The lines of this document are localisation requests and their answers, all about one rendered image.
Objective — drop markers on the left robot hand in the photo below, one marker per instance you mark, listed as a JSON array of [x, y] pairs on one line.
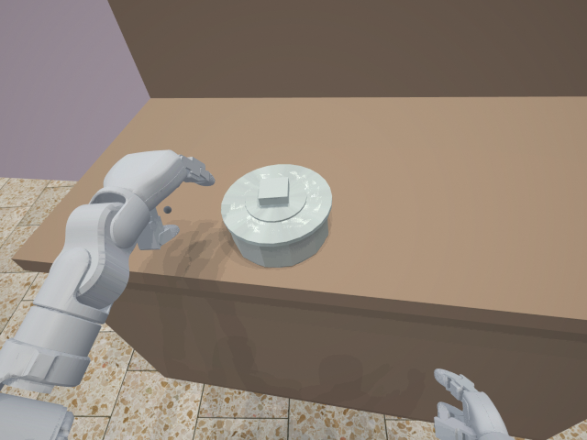
[[153, 176]]

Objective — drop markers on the right robot hand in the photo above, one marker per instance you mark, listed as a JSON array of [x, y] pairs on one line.
[[478, 417]]

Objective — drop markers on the left robot forearm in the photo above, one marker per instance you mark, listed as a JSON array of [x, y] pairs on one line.
[[52, 344]]

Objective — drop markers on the lid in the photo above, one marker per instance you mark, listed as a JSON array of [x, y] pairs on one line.
[[310, 202]]

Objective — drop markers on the knob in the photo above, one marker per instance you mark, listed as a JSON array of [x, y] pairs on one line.
[[274, 191]]

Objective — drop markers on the table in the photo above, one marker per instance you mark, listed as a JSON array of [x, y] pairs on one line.
[[453, 137]]

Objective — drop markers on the robot left upper arm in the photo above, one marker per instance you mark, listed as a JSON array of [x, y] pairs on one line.
[[27, 419]]

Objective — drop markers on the pot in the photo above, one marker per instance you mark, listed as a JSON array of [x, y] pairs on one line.
[[287, 255]]

